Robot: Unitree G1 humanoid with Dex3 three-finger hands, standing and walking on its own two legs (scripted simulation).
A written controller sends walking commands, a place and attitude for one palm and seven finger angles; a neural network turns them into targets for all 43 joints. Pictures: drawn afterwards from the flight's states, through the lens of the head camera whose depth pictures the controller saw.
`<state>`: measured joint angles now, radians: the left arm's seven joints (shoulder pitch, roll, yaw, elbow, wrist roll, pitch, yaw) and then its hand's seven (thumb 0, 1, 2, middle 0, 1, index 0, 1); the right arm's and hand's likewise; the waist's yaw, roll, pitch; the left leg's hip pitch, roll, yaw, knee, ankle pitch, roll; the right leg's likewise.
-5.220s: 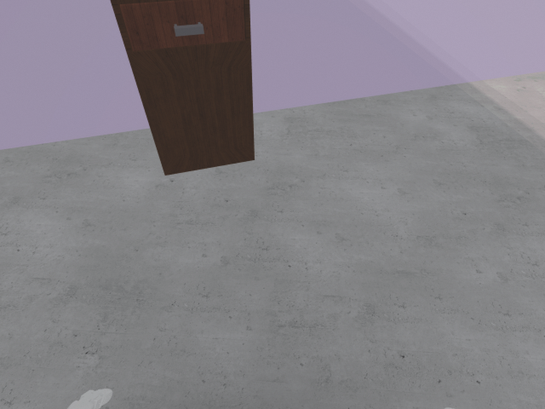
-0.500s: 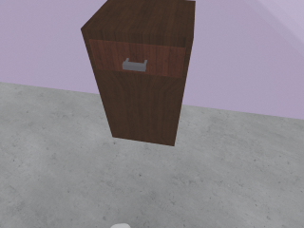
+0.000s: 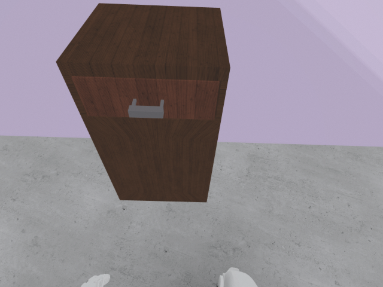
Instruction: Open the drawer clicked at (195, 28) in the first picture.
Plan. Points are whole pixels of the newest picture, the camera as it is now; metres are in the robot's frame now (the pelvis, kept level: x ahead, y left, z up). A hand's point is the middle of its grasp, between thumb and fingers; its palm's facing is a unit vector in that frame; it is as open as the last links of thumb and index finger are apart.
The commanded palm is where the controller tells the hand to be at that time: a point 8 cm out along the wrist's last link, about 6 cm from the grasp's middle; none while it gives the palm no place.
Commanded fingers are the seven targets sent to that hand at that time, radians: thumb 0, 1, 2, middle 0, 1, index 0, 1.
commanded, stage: take the last steps up to it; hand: left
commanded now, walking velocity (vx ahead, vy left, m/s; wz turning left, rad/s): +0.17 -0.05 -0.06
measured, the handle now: (147, 106) +0.63 +0.16 -0.03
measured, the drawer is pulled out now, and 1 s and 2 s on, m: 0.00 0.00 0.00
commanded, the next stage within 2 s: come to a stop and stand still in 0.02 s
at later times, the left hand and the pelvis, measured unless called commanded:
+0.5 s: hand out of the picture +0.15 +0.19 -0.18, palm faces +0.05 -0.97 -0.24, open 7.3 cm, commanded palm none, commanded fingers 0.00 0.90 0.90 -0.20 -0.30 -0.20 -0.30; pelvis +0.08 +0.00 -0.01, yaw +0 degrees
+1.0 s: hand out of the picture +0.09 +0.19 -0.17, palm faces -0.02 -0.98 -0.22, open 7.4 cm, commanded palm none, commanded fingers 0.00 0.90 0.90 -0.20 -0.30 -0.20 -0.30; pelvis +0.04 -0.01 +0.01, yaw -2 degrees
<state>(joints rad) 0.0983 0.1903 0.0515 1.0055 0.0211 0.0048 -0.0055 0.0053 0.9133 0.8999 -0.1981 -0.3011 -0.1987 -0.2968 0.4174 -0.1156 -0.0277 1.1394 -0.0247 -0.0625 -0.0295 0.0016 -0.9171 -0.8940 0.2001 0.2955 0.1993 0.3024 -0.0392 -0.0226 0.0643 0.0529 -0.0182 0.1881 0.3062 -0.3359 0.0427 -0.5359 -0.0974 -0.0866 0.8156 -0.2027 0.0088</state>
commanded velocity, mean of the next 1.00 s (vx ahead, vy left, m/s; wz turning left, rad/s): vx -0.07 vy -0.03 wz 0.00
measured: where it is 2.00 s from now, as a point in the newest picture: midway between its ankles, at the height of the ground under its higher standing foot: outside the picture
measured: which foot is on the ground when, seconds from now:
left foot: down 0.00-0.12, up 0.14-0.52, down 0.54-1.00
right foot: up 0.00-0.10, down 0.12-0.56, up 0.58-1.00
